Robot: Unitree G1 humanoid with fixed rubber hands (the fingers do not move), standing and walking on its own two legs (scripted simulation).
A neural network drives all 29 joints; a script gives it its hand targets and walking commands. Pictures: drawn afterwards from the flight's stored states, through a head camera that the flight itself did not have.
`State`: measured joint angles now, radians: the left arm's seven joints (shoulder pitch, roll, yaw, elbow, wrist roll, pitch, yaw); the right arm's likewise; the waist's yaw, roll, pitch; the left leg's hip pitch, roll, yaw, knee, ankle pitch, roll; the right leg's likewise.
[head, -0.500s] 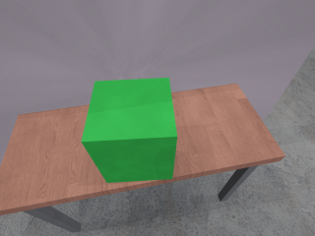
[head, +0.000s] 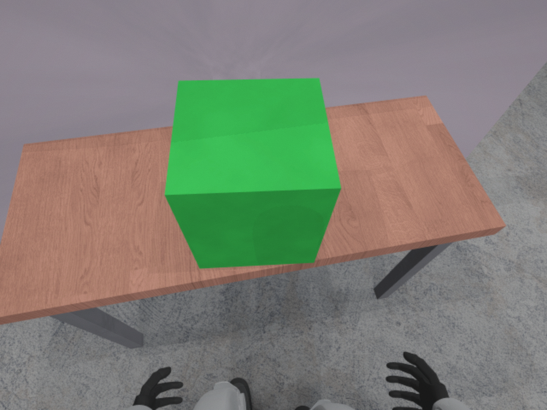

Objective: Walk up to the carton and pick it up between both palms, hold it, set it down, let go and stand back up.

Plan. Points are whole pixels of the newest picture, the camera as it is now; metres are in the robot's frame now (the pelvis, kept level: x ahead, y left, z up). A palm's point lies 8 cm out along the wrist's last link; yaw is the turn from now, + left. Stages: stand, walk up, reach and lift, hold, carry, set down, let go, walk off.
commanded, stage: reach and lift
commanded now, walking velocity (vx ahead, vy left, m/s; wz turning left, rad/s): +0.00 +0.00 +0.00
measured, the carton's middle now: (253, 182) +0.47 +0.04 -0.01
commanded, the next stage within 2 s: none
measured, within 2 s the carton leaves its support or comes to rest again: neither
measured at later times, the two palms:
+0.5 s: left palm out of the picture +0.12 +0.21 -0.09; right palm out of the picture +0.11 -0.21 -0.06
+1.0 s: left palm (146, 379) +0.18 +0.19 -0.07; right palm (456, 387) +0.16 -0.23 -0.05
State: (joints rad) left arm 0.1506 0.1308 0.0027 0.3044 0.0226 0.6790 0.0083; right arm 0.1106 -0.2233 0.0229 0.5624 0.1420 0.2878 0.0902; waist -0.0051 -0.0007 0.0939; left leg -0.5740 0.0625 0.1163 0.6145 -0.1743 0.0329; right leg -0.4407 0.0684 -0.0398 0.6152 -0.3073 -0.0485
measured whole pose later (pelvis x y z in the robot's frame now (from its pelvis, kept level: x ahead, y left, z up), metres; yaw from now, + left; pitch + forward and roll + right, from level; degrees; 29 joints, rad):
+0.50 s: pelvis -0.01 +0.00 +0.01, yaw -1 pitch -1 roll -1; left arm 0.26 0.17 -0.02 0.35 -0.02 0.42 0.05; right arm 0.31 -0.13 0.00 0.46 0.12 0.15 0.06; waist 0.01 -0.06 0.03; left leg -0.37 0.00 0.06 0.50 -0.17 0.01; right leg -0.25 0.05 -0.02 0.51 -0.26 -0.04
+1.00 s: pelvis +0.02 +0.03 +0.02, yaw -3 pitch -1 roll -1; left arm 0.21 0.09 -0.14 0.53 -0.01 0.02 0.19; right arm 0.17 -0.24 -0.07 0.78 0.16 -0.21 0.18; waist 0.02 -0.05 0.00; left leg -0.29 -0.03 0.11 0.46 -0.17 0.07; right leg -0.19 0.02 0.03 0.48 -0.28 -0.01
